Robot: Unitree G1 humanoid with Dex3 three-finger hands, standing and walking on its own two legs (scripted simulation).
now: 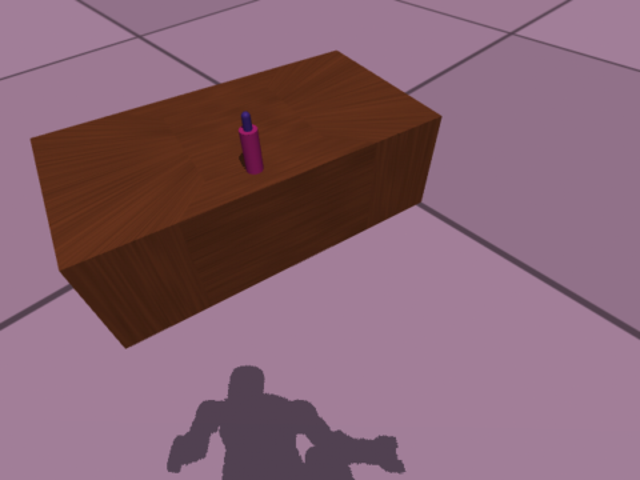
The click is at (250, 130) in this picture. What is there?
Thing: necked bottle
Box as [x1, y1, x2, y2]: [238, 111, 263, 173]
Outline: 244,111 241,114 243,125 238,130 246,170 249,173 258,173 262,170 263,167 257,128 251,123 249,113
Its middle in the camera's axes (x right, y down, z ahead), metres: -0.22 -0.29 +1.21
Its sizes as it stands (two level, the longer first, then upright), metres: 0.058 0.058 0.210
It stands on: a support 0.45 m high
